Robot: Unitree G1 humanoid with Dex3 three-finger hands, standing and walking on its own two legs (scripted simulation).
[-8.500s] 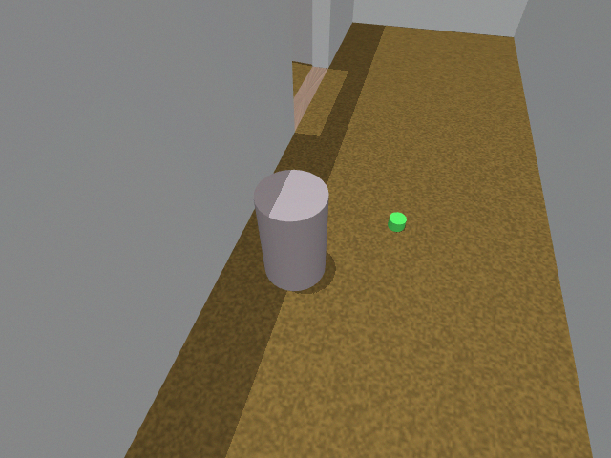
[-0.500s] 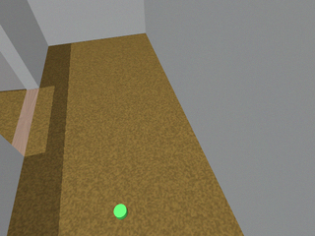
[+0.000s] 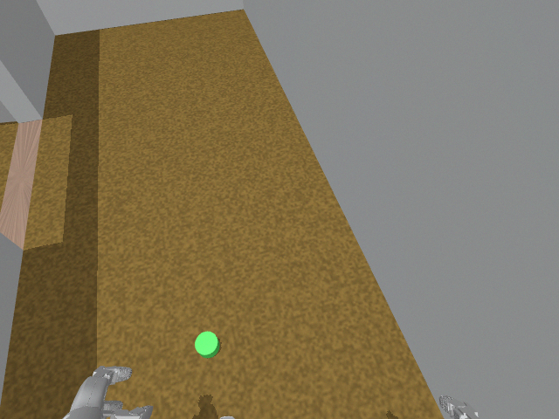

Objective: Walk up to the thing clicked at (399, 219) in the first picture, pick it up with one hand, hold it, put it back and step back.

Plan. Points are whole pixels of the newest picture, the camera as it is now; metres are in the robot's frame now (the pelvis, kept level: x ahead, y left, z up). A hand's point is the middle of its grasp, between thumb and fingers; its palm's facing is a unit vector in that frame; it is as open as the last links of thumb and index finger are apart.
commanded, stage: rise first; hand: left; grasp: from above
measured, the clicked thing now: (207, 344) +0.40 +0.25 -0.73
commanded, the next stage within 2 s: none
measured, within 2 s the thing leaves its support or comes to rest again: neither
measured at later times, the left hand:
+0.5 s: hand out of the picture +0.12 +0.27 -0.22, palm faces -0.19 -0.85 -0.49, open 14.1 cm
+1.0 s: hand (152, 390) +0.22 +0.31 -0.41, palm faces -0.44 -0.44 -0.78, open 14.1 cm
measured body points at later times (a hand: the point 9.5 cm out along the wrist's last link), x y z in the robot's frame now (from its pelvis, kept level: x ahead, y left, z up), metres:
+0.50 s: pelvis -0.01 +0.01 -0.08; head +0.09 +0.03 +0.36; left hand +0.13 +0.31 -0.19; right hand +0.17 -0.24 -0.16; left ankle +0.01 +0.13 -0.72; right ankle -0.02 -0.12 -0.72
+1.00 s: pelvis -0.07 +0.00 -0.27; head +0.13 +0.02 +0.14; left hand +0.24 +0.33 -0.37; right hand +0.12 -0.27 -0.39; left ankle +0.01 +0.13 -0.72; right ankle -0.02 -0.12 -0.72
